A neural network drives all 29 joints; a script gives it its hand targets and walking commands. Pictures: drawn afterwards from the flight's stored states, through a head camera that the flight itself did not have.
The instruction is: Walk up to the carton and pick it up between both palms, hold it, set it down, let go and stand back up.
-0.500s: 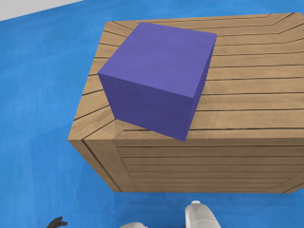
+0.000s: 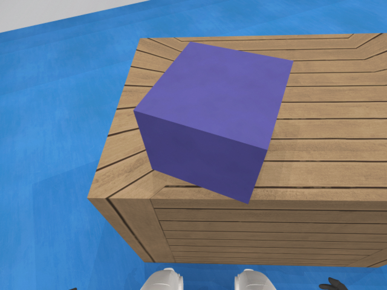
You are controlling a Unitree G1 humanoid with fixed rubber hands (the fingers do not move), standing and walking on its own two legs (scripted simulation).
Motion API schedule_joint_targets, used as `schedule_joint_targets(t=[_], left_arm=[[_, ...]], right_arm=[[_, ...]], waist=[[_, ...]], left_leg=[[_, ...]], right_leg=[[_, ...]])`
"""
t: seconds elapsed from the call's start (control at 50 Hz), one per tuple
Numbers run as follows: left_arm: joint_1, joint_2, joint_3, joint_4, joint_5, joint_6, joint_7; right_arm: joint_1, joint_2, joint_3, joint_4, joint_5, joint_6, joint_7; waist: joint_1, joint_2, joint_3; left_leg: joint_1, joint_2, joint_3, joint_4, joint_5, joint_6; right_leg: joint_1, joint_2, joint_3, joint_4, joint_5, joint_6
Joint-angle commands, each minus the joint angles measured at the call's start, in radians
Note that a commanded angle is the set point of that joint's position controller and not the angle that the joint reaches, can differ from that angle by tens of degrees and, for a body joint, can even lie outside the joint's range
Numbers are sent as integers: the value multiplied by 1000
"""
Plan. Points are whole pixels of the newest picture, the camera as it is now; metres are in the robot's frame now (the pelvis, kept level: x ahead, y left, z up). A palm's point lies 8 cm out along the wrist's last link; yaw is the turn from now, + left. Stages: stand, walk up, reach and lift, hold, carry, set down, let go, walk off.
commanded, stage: walk up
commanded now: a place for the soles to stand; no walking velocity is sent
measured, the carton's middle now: (217, 118) +0.47 -0.03 +0.07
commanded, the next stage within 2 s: reach and lift in 1.40 s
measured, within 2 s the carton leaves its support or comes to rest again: neither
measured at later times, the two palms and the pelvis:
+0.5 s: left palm out of the picture +0.11 +0.30 -0.09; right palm out of the picture +0.11 -0.29 -0.11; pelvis +0.02 -0.01 +0.01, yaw +0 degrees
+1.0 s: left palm out of the picture +0.13 +0.30 -0.08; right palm out of the picture +0.12 -0.29 -0.10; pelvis +0.03 +0.00 +0.02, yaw +0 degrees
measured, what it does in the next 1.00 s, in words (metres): stands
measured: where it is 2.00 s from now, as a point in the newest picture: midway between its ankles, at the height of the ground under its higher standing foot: outside the picture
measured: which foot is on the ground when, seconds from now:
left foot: down 0.00-1.00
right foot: down 0.00-1.00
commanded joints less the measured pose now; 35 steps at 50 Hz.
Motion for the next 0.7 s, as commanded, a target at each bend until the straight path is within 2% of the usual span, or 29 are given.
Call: schedule_joint_targets(t=[0.0, 0.04, 0.06, 0.08, 0.12, 0.14, 0.16, 0.18, 0.2, 0.22, 0.24, 0.26, 0.28, 0.3, 0.32, 0.36, 0.38, 0.4, 0.42, 0.46, 0.48, 0.5, 0.52, 0.54, 0.58, 0.6, 0.62, 0.64, 0.68], left_arm=[[-13, 273, 75, -29, -20, 8, 7], [28, 237, 60, -8, -21, -2, 6], [35, 229, 58, 2, -19, -6, 4], [76, 229, 67, 24, -16, -7, 3], [85, 237, 68, 49, 0, -9, 0], [48, 251, 69, 33, 5, -13, 1], [17, 302, 81, 18, 1, -18, 2], [-42, 321, 73, 13, -1, -19, 3], [-102, 304, 55, -4, -1, -16, 0], [-100, 276, 48, -6, -13, -17, -2], [-143, 231, 39, -13, -13, -13, -4], [-82, 188, 27, 10, -17, -7, -4], [-77, 213, 37, 0, -16, -1, 3], [-47, 200, 35, 14, -17, -11, 5], [-30, 200, 31, 12, -18, -21, 7], [-10, 217, 34, 24, -19, -34, 1], [-19, 235, 39, 24, -18, -36, 3], [-29, 244, 38, 11, -17, -38, 7], [-67, 262, 39, 5, -17, -40, 9], [-80, 230, 32, 1, -26, -27, 12], [-59, 228, 29, 2, -27, -24, 12], [-84, 198, 22, -1, -24, -18, 11], [-71, 209, 32, -1, -26, -15, 10], [-56, 197, 21, 6, -24, -17, 8], [-63, 195, 23, 11, -19, -22, 8], [-49, 214, 19, 22, -12, -27, 6], [-72, 223, 22, 28, -21, -27, 6], [-97, 241, 24, 31, -12, -30, 7], [-124, 240, 25, 20, -11, -33, 3]], right_arm=[[-45, -343, -104, -40, -32, -32, -53], [-23, -313, -97, -20, -32, -31, -43], [-24, -323, -98, -11, -28, -30, -39], [-57, -332, -93, -16, -22, -28, -34], [-82, -275, -71, -21, -17, -13, -26], [-54, -231, -60, -8, -18, -6, -24], [-89, -226, -69, -7, -15, -3, -25], [-79, -229, -72, 10, -14, -6, -29], [-46, -248, -73, 19, -13, -7, -31], [-15, -255, -74, 39, -13, -13, -32], [5, -270, -72, 56, -18, -20, -32], [14, -305, -72, 67, -29, -26, -31], [-11, -324, -79, 61, -27, -29, -34], [-47, -312, -73, 52, -27, -29, -30], [-72, -311, -74, 50, -22, -29, -27], [-83, -271, -57, 38, -6, -28, -30], [-94, -251, -47, 39, 6, -23, -29], [-107, -254, -54, 40, 3, -19, -30], [-79, -252, -56, 49, 2, -17, -31], [-51, -256, -53, 79, -6, -20, -32], [-65, -258, -53, 58, 4, -20, -30], [-72, -271, -56, 68, -7, -20, -30], [-81, -275, -59, 82, -7, -20, -32], [-88, -278, -55, 79, -3, -18, -29], [-148, -265, -45, 64, -6, -15, -26], [-154, -257, -47, 58, -10, -12, -26], [-188, -243, -43, 53, 0, -8, -24], [-153, -248, -43, 53, 2, -4, -22], [-117, -246, -49, 78, -4, -10, -16]], waist=[[19, 141, -68], [20, 175, -107], [21, 183, -121], [49, 182, -137], [63, 144, -132], [46, 74, -130], [47, -21, -99], [13, -42, -122], [-9, -66, -127], [-22, -24, -145], [-34, 44, -136], [-18, 179, -157], [-3, 117, -129], [26, 114, -155], [38, 103, -197], [38, 22, -263], [32, -52, -250], [23, -77, -225], [3, -58, -217], [3, -5, -284], [14, -16, -268], [-3, 27, -246], [18, -2, -260], [20, 28, -249], [39, 59, -205], [27, 53, -191], [32, 2, -154], [13, -62, -162], [-9, -48, -171]], left_leg=[[22, 322, -591, -537, -204, 181], [100, 307, -475, -474, -15, 166], [52, 295, -419, -441, 6, 174], [-28, 272, -391, -417, -45, 155], [-144, 197, -284, -368, -229, 86], [-172, 117, -199, -268, -272, 36], [-149, 47, -137, -215, -221, -1], [-33, 38, -101, -163, -148, -7], [54, 28, -97, -164, -124, -4], [158, 74, -160, -250, -143, 14], [188, 131, -275, -367, -139, 54], [190, 241, -454, -466, -143, 96], [184, 275, -490, -450, -78, 137], [168, 285, -448, -419, 19, 157], [127, 238, -341, -362, 104, 125], [86, 150, -178, -245, 273, 60], [84, 122, -148, -202, 301, 40], [99, 95, -107, -177, 273, 25], [151, 96, -99, -162, 287, 18], [181, 145, -173, -249, 345, 58], [173, 167, -210, -260, 300, 80], [172, 185, -256, -296, 262, 97], [150, 202, -274, -306, 225, 105], [140, 219, -291, -338, 173, 110], [76, 189, -236, -332, 117, 81], [61, 162, -193, -300, 102, 61], [48, 142, -184, -302, 61, 52], [55, 127, -163, -289, 35, 42], [153, 105, -151, -288, 58, 28]], right_leg=[[-83, -10, 114, 28, -126, 10], [-102, 4, 82, -32, -116, -2], [-22, -9, 63, -82, -69, -7], [84, 6, 63, -163, -2, -17], [238, 35, 80, -295, 59, -38], [231, -38, 235, -412, -58, -57], [151, -96, 352, -464, -170, -91], [51, -142, 408, -484, -183, -134], [-7, -149, 401, -477, -149, -143], [-85, -98, 309, -402, -77, -103], [-107, -17, 152, -310, -2, -46], [-90, 31, 73, -175, 36, -9], [-85, 28, 70, -170, -10, -8], [-27, 28, 79, -211, -5, -15], [61, 13, 83, -260, 83, -25], [177, -21, 138, -310, 350, -48], [188, -40, 185, -321, 417, -74], [133, -58, 221, -344, 405, -83], [94, -92, 253, -338, 445, -111], [131, -31, 148, -258, 440, -66], [112, -10, 119, -250, 383, -46], [77, 1, 112, -242, 306, -38], [108, 3, 107, -232, 242, -32], [99, 6, 99, -239, 201, -35], [117, -2, 120, -309, 207, -46], [106, -23, 149, -348, 227, -55], [84, -30, 180, -364, 203, -61], [92, -44, 194, -395, 195, -68], [13, -59, 221, -397, 158, -79]])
